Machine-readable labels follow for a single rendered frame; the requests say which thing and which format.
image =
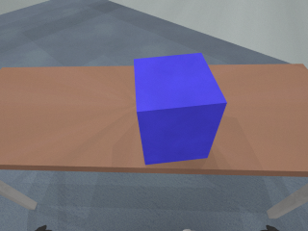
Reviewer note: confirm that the carton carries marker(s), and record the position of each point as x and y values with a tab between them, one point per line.
179	107

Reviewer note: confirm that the table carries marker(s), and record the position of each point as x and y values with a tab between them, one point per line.
84	118

